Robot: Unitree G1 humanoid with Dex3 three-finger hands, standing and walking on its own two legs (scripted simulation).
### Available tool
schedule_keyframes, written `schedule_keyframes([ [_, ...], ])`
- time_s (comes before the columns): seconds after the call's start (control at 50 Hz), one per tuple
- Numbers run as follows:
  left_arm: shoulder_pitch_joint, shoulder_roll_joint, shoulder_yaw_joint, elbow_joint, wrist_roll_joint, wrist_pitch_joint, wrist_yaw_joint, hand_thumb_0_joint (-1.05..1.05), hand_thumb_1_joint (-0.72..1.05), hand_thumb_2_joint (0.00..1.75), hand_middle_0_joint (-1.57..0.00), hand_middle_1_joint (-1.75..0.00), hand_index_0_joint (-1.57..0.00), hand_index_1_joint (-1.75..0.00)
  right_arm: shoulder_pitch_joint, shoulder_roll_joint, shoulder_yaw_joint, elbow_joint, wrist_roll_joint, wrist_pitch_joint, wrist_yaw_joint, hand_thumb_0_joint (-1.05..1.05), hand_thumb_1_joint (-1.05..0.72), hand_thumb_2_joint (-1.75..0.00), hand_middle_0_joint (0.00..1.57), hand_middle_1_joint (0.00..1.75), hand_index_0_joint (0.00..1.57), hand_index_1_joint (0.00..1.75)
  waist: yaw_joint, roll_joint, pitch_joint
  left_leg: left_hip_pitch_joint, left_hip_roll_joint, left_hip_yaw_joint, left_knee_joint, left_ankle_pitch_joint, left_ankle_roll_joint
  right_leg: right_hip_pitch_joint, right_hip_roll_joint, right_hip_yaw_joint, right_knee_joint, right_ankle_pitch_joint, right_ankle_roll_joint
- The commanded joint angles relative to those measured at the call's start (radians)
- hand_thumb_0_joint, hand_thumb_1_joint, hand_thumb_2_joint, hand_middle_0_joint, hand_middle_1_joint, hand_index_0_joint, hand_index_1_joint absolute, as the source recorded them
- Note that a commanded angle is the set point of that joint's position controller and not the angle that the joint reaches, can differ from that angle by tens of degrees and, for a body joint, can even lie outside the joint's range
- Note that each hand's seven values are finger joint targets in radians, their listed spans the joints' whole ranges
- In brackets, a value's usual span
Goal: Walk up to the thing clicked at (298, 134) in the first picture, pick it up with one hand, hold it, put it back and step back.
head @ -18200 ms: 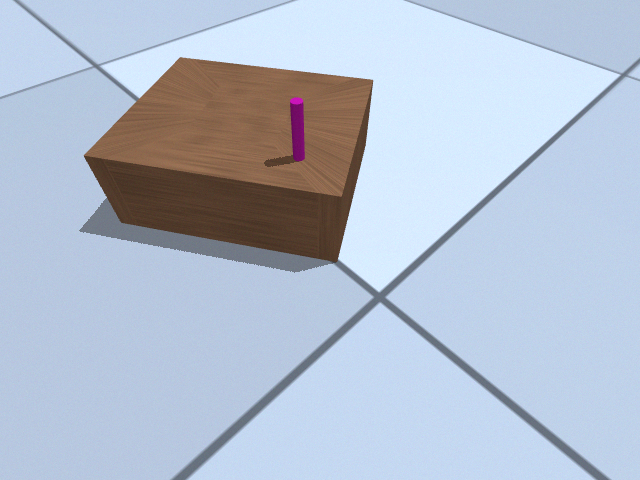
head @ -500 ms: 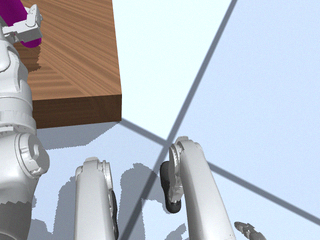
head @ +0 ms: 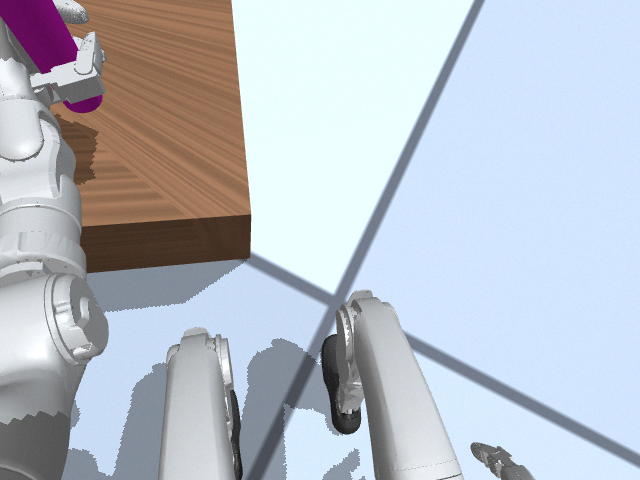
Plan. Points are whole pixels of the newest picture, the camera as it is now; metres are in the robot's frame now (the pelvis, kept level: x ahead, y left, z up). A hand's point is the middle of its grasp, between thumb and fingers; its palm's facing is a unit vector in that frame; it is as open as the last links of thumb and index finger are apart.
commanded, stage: settle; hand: left
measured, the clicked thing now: (35, 21) +0.58 +0.20 +0.04
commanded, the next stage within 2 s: lift in 0.12 s
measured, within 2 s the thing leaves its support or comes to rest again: neither
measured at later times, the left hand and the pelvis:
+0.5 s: hand (66, 46) +0.56 +0.18 +0.03, palm faces +0.20 -0.98 -0.05, open 5.2 cm; pelvis +0.01 +0.00 +0.03, yaw +0 degrees
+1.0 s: hand out of the picture +0.48 +0.18 +0.14, palm faces +0.20 -0.98 -0.04, open 5.3 cm; pelvis +0.03 +0.00 +0.13, yaw +1 degrees
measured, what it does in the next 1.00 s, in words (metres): rises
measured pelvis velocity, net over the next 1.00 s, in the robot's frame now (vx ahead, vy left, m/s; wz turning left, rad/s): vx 0.03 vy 0.00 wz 0.02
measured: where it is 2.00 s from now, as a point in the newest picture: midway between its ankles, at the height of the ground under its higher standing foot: (286, 426)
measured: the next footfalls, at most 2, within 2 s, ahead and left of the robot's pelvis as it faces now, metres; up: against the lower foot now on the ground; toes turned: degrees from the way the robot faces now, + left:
none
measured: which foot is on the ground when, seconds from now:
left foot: down 0.00-1.00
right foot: down 0.00-1.00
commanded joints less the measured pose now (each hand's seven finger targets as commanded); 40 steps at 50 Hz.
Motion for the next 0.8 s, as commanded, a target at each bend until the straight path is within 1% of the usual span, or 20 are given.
schedule_keyframes([
  [0.0,-0.556,0.249,-0.005,-0.317,-0.014,-0.119,0.005,0.00,0.71,1.39,-1.39,-1.44,-1.40,-1.45,0.240,-0.206,-0.079,0.011,-0.001,0.002,-0.018,0.00,-0.87,-0.89,0.20,0.30,0.20,0.30,-0.005,0.264,-0.798,0.525,-0.001,0.002,-0.276,0.387,0.007,0.497,0.036,-0.011,-0.176,0.276,-0.076],
  [0.08,-0.523,0.219,-0.008,-0.265,-0.024,-0.124,0.007,0.00,0.69,1.39,-1.39,-1.44,-1.39,-1.45,0.241,-0.196,-0.076,0.025,-0.001,-0.002,-0.018,0.00,-0.87,-0.89,0.20,0.30,0.20,0.30,-0.014,0.228,-0.755,0.486,-0.002,0.008,-0.281,0.365,0.012,0.533,0.035,-0.008,-0.195,0.284,-0.073],
  [0.16,-0.510,0.235,-0.003,-0.259,-0.017,-0.141,0.010,0.00,0.71,1.39,-1.39,-1.44,-1.39,-1.44,0.236,-0.196,-0.075,0.025,-0.004,-0.003,-0.018,0.00,-0.87,-0.89,0.20,0.30,0.20,0.30,-0.001,0.226,-0.742,0.492,-0.003,0.006,-0.303,0.378,0.010,0.547,0.037,-0.008,-0.211,0.290,-0.076],
  [0.18,-0.463,0.211,-0.011,-0.186,-0.017,-0.135,0.010,0.00,0.72,1.39,-1.39,-1.44,-1.39,-1.44,0.224,-0.198,-0.076,0.021,-0.001,-0.002,-0.017,0.00,-0.87,-0.89,0.20,0.30,0.20,0.30,0.003,0.221,-0.715,0.512,-0.003,0.002,-0.307,0.377,0.009,0.516,0.036,-0.012,-0.214,0.275,-0.077],
  [0.22,-0.509,0.214,-0.009,-0.260,-0.022,-0.156,0.008,0.00,0.70,1.31,-1.33,-1.40,-1.36,-1.39,0.232,-0.196,-0.075,0.019,-0.004,-0.004,-0.014,0.00,-0.89,-0.90,0.20,0.30,0.20,0.30,-0.008,0.240,-0.742,0.512,-0.001,0.000,-0.305,0.393,0.007,0.527,0.036,-0.014,-0.207,0.294,-0.078],
  [0.24,-0.499,0.244,0.010,-0.248,-0.021,-0.159,0.007,0.00,0.63,1.28,-1.32,-1.40,-1.35,-1.38,0.231,-0.200,-0.077,0.015,-0.001,-0.002,-0.015,0.00,-0.90,-0.90,0.20,0.30,0.20,0.30,0.005,0.227,-0.758,0.523,-0.003,0.000,-0.312,0.396,0.007,0.543,0.038,-0.014,-0.212,0.296,-0.079],
  [0.32,-0.485,0.222,0.003,-0.282,-0.025,-0.164,0.009,0.00,0.58,1.29,-1.31,-1.39,-1.33,-1.38,0.229,-0.191,-0.077,0.007,-0.004,-0.005,-0.012,0.00,-0.90,-0.90,0.20,0.30,0.20,0.30,0.009,0.231,-0.795,0.534,-0.004,0.009,-0.316,0.420,0.009,0.601,0.038,-0.007,-0.222,0.335,-0.077],
  [0.36,-0.449,0.205,-0.005,-0.247,-0.021,-0.156,0.015,0.00,0.58,1.29,-1.31,-1.39,-1.33,-1.38,0.230,-0.192,-0.082,0.008,-0.002,-0.002,-0.012,0.00,-0.90,-0.90,0.20,0.30,0.20,0.30,0.008,0.227,-0.765,0.521,-0.007,0.011,-0.342,0.372,0.010,0.613,0.037,-0.006,-0.246,0.300,-0.077],
  [0.44,-0.466,0.219,-0.011,-0.391,-0.026,-0.166,0.016,0.00,0.61,1.28,-1.30,-1.38,-1.33,-1.37,0.226,-0.198,-0.093,-0.001,0.003,-0.001,-0.013,0.00,-0.90,-0.90,0.20,0.30,0.20,0.30,0.031,0.277,-0.842,0.650,-0.001,-0.004,-0.381,0.417,-0.001,0.619,0.039,-0.017,-0.262,0.299,-0.082],
  [0.48,-0.423,0.178,-0.032,-0.371,-0.040,-0.157,0.007,0.00,0.61,1.28,-1.30,-1.38,-1.32,-1.37,0.224,-0.195,-0.094,0.007,0.010,-0.001,-0.017,0.00,-0.90,-0.90,0.20,0.30,0.20,0.30,0.027,0.262,-0.809,0.675,0.002,-0.009,-0.399,0.433,-0.003,0.627,0.040,-0.020,-0.280,0.309,-0.082],
  [0.52,-0.369,0.192,-0.008,-0.380,-0.051,-0.148,0.011,0.00,0.60,1.29,-1.30,-1.39,-1.32,-1.37,0.217,-0.189,-0.098,0.014,0.014,-0.002,-0.022,0.00,-0.90,-0.90,0.20,0.30,0.20,0.30,0.045,0.212,-0.813,0.648,0.000,0.003,-0.408,0.401,0.008,0.707,0.043,-0.008,-0.313,0.314,-0.075],
  [0.54,-0.356,0.160,-0.029,-0.376,-0.055,-0.144,0.012,0.00,0.58,1.29,-1.30,-1.39,-1.32,-1.38,0.220,-0.179,-0.093,0.019,0.013,-0.004,-0.024,0.00,-0.90,-0.90,0.20,0.30,0.20,0.30,0.036,0.198,-0.788,0.625,-0.001,0.009,-0.417,0.396,0.010,0.744,0.041,-0.003,-0.326,0.329,-0.073],
  [0.56,-0.391,0.160,-0.034,-0.463,-0.057,-0.151,0.016,0.00,0.58,1.29,-1.30,-1.39,-1.32,-1.38,0.221,-0.175,-0.097,0.019,0.013,-0.006,-0.026,0.00,-0.90,-0.90,0.20,0.30,0.20,0.30,0.038,0.196,-0.802,0.625,-0.002,0.014,-0.429,0.378,0.011,0.776,0.042,0.002,-0.344,0.326,-0.071],
  [0.58,-0.335,0.158,-0.030,-0.426,-0.059,-0.142,0.018,0.00,0.56,1.28,-1.31,-1.40,-1.33,-1.39,0.210,-0.172,-0.099,0.019,0.017,-0.007,-0.028,0.00,-0.91,-0.90,0.20,0.30,0.20,0.30,0.049,0.177,-0.796,0.635,-0.003,0.019,-0.438,0.371,0.014,0.807,0.042,0.007,-0.361,0.325,-0.068],
  [0.62,-0.266,0.089,-0.067,-0.384,-0.068,-0.134,0.016,0.00,0.58,1.28,-1.30,-1.39,-1.32,-1.38,0.189,-0.172,-0.099,0.018,0.021,-0.013,-0.030,0.00,-0.90,-0.90,0.20,0.30,0.20,0.30,0.049,0.173,-0.716,0.663,0.000,0.009,-0.469,0.370,0.008,0.765,0.044,-0.005,-0.381,0.300,-0.072],
  [0.66,-0.279,0.135,-0.050,-0.482,-0.061,-0.145,0.023,0.00,0.61,1.30,-1.31,-1.40,-1.33,-1.38,0.191,-0.168,-0.107,0.022,0.022,-0.013,-0.036,0.00,-0.90,-0.90,0.20,0.30,0.20,0.30,0.068,0.184,-0.760,0.719,0.002,0.013,-0.484,0.402,0.009,0.809,0.048,0.001,-0.412,0.323,-0.070],
  [0.68,-0.238,0.098,-0.060,-0.426,-0.068,-0.140,0.022,0.00,0.61,1.29,-1.29,-1.39,-1.32,-1.37,0.187,-0.168,-0.104,0.025,0.023,-0.014,-0.036,0.00,-0.90,-0.90,0.20,0.30,0.20,0.30,0.061,0.174,-0.725,0.727,0.002,0.008,-0.495,0.418,0.007,0.806,0.045,-0.001,-0.415,0.338,-0.073],
  [0.7,-0.247,0.072,-0.084,-0.477,-0.078,-0.147,0.019,0.00,0.62,1.29,-1.30,-1.39,-1.33,-1.38,0.179,-0.160,-0.103,0.026,0.024,-0.019,-0.037,0.00,-0.90,-0.90,0.20,0.30,0.20,0.30,0.064,0.173,-0.705,0.732,0.004,0.009,-0.510,0.399,0.005,0.814,0.049,-0.004,-0.428,0.324,-0.072],
  [0.74,-0.120,0.040,-0.070,-0.386,-0.087,-0.136,0.021,0.00,0.61,1.30,-1.32,-1.40,-1.34,-1.39,0.162,-0.157,-0.106,0.027,0.030,-0.021,-0.038,0.00,-0.90,-0.90,0.20,0.30,0.20,0.30,0.075,0.126,-0.639,0.727,0.004,0.010,-0.537,0.397,0.009,0.835,0.050,-0.006,-0.460,0.323,-0.069],
  [0.78,-0.111,0.066,-0.058,-0.482,-0.082,-0.147,0.032,0.00,0.59,1.29,-1.31,-1.40,-1.33,-1.38,0.155,-0.158,-0.114,0.022,0.030,-0.021,-0.040,0.00,-0.90,-0.90,0.20,0.30,0.20,0.30,0.095,0.136,-0.657,0.766,0.003,0.014,-0.567,0.399,0.008,0.884,0.051,-0.001,-0.487,0.328,-0.068],
])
